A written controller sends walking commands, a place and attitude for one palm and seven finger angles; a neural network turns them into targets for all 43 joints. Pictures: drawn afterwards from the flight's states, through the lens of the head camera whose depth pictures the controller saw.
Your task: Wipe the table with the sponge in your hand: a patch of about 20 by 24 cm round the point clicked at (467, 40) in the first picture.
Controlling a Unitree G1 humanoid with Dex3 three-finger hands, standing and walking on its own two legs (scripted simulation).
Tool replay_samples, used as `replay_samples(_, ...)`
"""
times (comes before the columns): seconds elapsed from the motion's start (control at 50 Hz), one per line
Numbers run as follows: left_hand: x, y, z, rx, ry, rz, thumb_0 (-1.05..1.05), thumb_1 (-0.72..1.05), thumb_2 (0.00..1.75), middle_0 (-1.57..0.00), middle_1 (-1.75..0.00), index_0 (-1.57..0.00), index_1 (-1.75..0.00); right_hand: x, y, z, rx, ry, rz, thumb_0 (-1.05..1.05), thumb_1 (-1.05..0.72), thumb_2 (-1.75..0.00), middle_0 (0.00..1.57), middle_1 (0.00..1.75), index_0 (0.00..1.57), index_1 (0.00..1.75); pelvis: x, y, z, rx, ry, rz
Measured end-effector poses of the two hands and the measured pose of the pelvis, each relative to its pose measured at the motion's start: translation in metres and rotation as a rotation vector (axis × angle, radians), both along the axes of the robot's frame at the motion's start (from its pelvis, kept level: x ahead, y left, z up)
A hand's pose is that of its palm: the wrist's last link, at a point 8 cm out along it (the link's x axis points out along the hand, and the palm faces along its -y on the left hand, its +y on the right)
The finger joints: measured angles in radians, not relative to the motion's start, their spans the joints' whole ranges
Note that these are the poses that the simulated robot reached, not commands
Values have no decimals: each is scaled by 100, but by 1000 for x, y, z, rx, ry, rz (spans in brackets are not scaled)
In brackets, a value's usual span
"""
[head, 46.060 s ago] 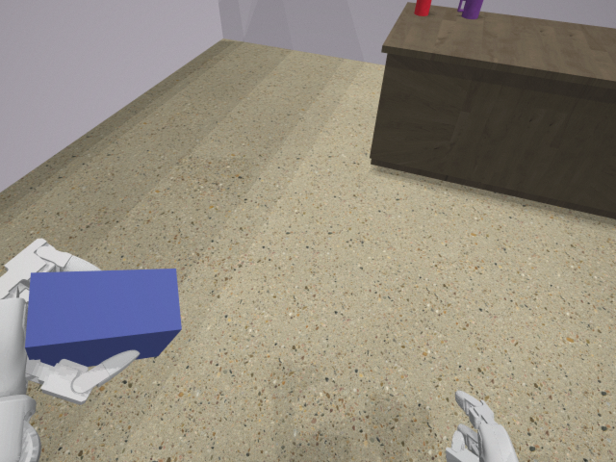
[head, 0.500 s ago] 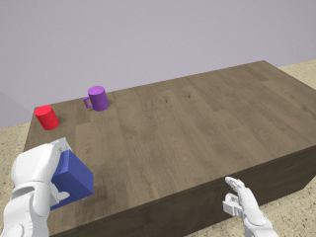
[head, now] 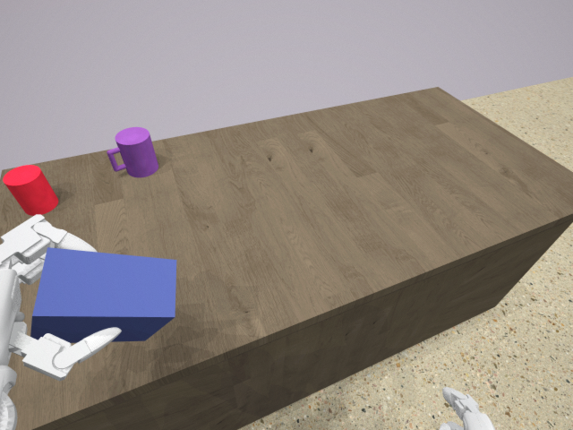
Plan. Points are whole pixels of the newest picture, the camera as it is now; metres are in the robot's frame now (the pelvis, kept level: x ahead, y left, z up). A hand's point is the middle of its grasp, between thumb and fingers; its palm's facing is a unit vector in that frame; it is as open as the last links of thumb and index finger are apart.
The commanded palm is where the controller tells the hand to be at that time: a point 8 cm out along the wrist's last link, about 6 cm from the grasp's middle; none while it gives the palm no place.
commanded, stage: step back with the hand held close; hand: left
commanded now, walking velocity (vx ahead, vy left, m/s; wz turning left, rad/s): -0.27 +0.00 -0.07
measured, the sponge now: (123, 302) +0.22 +0.20 +0.14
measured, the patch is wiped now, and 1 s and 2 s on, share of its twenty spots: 1.00 1.00 1.00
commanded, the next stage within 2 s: stop stepping back and stand still in 0.94 s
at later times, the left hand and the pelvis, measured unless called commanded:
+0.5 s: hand out of the picture +0.13 +0.27 +0.17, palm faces +0.49 -0.80 -0.35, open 10.3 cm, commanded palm +0.08 +0.30 +0.19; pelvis -0.07 +0.01 -0.02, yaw +4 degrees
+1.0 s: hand out of the picture +0.06 +0.25 +0.17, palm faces +0.39 -0.88 -0.26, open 10.3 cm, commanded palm -0.02 +0.29 +0.19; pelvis -0.18 +0.01 -0.02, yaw -1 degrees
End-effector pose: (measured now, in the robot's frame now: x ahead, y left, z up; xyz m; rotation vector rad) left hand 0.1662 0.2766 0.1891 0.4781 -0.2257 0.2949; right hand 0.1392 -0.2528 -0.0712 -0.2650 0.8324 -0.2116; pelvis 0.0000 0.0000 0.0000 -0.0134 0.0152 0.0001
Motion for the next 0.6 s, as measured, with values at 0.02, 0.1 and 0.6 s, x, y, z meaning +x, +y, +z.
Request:
replay_samples(0.02, -2, 4, -1, 0, -3, 14, -1, -52, 106, -71, -130, -72, -131, -6, -2, -2, -2, 6, -10, 1, -90, -90, 20, 30, 20, 30, -3, 0, -1, -2, 1, 1)
replay_samples(0.1, -11, 12, -12, -29, -11, 47, -1, -52, 106, -71, -130, -72, -131, -26, -3, -4, -8, 2, -26, 1, -90, -90, 20, 30, 20, 30, -16, 2, -4, -12, 0, 3)
replay_samples(0.6, -92, 26, -23, -80, -167, 76, -1, -53, 106, -71, -131, -72, -131, -39, 43, 9, -26, -96, 156, 1, -90, -90, 20, 30, 20, 30, -84, 14, -17, -15, -21, 93)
